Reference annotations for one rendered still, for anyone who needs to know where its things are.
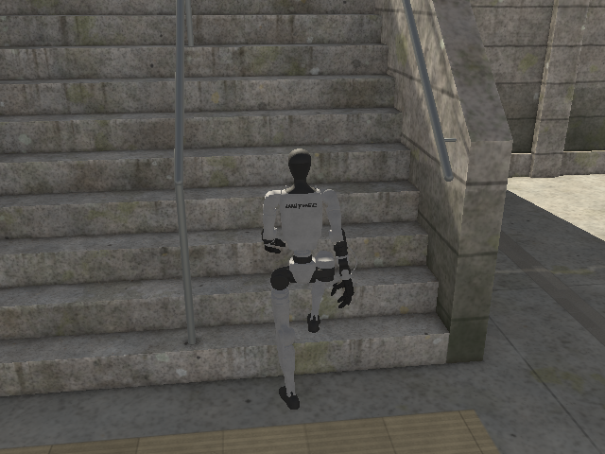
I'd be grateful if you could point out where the right robot upper arm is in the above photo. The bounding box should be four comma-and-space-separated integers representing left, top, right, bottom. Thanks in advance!
320, 189, 344, 242

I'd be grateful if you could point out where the left robot forearm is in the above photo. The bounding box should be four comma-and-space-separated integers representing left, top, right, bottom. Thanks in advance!
261, 227, 275, 247

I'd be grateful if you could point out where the robot left hand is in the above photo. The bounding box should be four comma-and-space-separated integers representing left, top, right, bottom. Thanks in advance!
265, 238, 285, 253

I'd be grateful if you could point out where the robot left thigh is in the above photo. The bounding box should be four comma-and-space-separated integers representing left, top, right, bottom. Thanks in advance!
270, 266, 296, 346

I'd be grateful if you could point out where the right robot foot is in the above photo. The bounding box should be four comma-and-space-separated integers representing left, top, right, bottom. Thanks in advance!
307, 313, 320, 333

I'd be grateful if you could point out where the left robot upper arm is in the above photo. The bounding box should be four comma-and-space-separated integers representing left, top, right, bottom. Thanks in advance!
263, 190, 281, 240

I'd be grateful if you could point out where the right robot forearm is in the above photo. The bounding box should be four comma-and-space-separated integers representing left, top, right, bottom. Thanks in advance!
334, 228, 352, 280

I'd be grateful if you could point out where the robot right hand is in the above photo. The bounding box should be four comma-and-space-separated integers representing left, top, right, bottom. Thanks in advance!
331, 278, 354, 308

